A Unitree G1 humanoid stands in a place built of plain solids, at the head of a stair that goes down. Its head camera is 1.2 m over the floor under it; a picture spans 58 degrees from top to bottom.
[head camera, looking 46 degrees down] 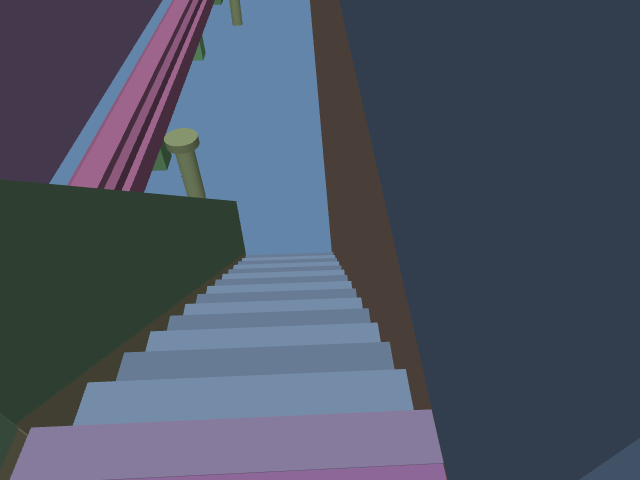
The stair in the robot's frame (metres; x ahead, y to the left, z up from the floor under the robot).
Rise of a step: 0.20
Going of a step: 0.23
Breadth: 1.10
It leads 3 degrees to the left of straight ahead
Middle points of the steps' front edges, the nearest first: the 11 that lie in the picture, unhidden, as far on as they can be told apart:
0.48 0.24 0.00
0.70 0.25 -0.20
0.93 0.26 -0.40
1.16 0.27 -0.60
1.38 0.28 -0.81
1.61 0.29 -1.01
1.84 0.30 -1.21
2.06 0.31 -1.41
2.29 0.32 -1.61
2.52 0.33 -1.82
2.74 0.34 -2.02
